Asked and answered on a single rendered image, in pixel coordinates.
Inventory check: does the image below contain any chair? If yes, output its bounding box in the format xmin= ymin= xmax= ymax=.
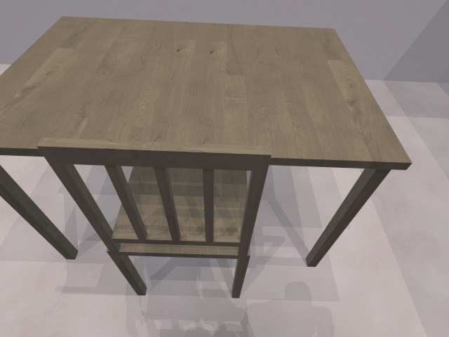
xmin=37 ymin=138 xmax=272 ymax=298

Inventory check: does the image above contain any table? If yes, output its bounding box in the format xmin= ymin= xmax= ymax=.
xmin=0 ymin=16 xmax=412 ymax=267

